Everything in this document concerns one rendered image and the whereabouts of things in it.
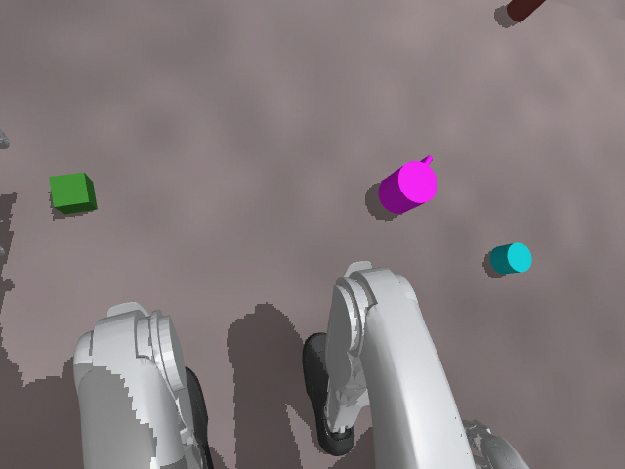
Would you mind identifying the right robot foot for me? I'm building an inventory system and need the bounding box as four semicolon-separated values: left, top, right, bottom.
302;332;354;456

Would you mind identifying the right robot hand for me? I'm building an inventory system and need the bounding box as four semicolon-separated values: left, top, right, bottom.
461;419;529;469

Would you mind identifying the left robot foot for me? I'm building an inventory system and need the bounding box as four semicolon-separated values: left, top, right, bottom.
186;367;214;469

